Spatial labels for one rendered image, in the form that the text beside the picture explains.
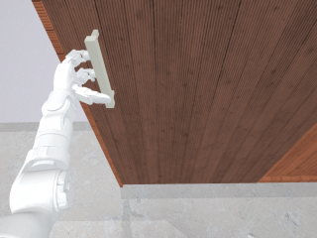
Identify handle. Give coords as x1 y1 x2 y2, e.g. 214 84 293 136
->
84 29 115 108

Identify wardrobe door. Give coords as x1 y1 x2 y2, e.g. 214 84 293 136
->
264 123 317 177
42 0 317 184

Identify robot left upper arm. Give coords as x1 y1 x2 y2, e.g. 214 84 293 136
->
0 168 74 238

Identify robot left forearm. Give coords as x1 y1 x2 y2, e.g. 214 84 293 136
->
9 89 76 212

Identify robot left hand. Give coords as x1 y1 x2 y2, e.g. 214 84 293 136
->
53 50 111 105

